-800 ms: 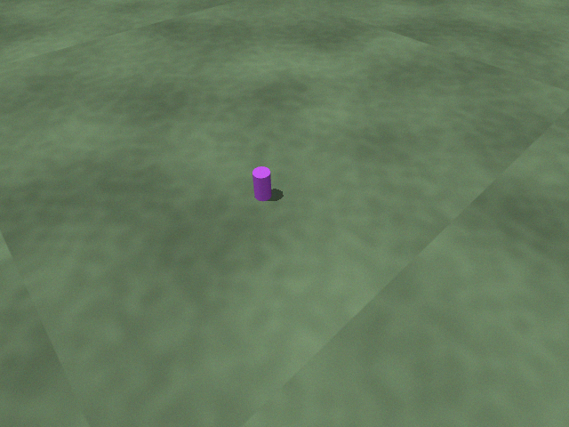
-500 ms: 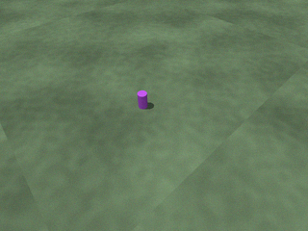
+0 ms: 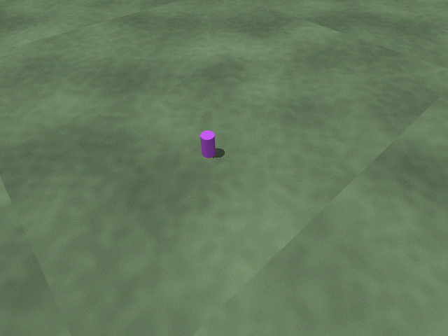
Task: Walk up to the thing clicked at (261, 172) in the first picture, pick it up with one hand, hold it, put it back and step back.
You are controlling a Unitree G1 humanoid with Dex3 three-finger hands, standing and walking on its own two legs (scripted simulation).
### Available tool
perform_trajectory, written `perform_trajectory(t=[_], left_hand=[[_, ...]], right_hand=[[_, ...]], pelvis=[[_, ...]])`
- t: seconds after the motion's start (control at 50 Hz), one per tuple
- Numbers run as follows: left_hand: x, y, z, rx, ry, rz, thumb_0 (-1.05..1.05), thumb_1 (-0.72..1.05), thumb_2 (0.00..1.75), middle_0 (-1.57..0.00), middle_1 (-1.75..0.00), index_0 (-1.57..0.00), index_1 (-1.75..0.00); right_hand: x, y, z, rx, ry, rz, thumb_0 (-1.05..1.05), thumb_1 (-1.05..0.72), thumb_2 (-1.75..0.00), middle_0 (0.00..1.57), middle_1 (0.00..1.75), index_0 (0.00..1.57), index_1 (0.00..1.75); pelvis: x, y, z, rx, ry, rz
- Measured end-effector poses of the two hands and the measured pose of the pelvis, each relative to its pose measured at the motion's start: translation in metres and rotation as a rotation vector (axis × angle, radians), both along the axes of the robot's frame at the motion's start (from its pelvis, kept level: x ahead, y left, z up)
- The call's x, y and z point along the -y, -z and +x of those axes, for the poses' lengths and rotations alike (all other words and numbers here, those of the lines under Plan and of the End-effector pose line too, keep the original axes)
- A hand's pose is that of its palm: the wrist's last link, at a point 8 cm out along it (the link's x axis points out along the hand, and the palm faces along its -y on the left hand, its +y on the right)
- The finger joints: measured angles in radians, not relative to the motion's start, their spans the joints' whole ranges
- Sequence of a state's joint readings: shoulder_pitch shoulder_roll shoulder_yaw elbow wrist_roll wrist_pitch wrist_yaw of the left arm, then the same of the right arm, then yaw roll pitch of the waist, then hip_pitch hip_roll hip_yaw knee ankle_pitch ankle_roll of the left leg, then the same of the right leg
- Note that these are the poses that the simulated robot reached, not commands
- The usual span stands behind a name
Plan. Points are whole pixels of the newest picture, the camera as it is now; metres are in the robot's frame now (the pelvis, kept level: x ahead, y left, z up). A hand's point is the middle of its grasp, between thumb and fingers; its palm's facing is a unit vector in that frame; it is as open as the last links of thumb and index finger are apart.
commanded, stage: stand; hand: left
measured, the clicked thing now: (208, 144) +1.33 +0.12 -0.71
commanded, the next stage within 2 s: walk up in 0.32 s
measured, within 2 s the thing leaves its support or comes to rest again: neither
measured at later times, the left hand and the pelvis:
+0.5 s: hand out of the picture +0.08 +0.28 -0.16, palm faces -0.03 -0.93 -0.35, open 7.4 cm; pelvis +0.02 +0.00 -0.02, yaw -2 degrees
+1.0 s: hand (135, 252) +0.36 +0.24 -0.16, palm faces -0.09 -0.94 -0.33, open 7.4 cm; pelvis +0.20 -0.01 -0.03, yaw -3 degrees
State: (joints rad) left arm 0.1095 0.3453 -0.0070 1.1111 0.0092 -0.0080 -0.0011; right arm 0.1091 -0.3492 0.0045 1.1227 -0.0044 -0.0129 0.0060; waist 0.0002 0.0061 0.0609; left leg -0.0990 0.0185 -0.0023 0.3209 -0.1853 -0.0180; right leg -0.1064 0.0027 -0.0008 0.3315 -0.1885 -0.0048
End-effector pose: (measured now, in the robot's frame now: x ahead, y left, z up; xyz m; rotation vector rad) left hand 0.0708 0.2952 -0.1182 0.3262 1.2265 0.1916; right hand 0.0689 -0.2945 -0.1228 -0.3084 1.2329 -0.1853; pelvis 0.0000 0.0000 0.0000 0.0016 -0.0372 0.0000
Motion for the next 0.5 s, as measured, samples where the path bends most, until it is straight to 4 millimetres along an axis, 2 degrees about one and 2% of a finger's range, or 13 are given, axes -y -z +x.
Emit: perform_trajectory(t=[0.34, 0.5], left_hand=[[0.000, -0.001, 0.004, 0.020, 0.002, -0.005, 0.01, 0.90, 0.90, -0.21, -0.30, -0.21, -0.30], [-0.024, 0.003, 0.006, 0.034, 0.015, 0.008, 0.01, 0.90, 0.90, -0.21, -0.30, -0.21, -0.30]], right_hand=[[0.001, -0.002, 0.002, 0.014, -0.004, 0.001, 0.01, -0.91, -0.90, 0.21, 0.30, 0.20, 0.30], [0.023, -0.002, 0.009, 0.062, 0.006, -0.040, 0.01, -0.91, -0.90, 0.21, 0.30, 0.21, 0.30]], pelvis=[[0.000, 0.000, 0.001, 0.001, 0.001, -0.001], [-0.004, 0.015, 0.023, -0.015, 0.027, -0.008]])
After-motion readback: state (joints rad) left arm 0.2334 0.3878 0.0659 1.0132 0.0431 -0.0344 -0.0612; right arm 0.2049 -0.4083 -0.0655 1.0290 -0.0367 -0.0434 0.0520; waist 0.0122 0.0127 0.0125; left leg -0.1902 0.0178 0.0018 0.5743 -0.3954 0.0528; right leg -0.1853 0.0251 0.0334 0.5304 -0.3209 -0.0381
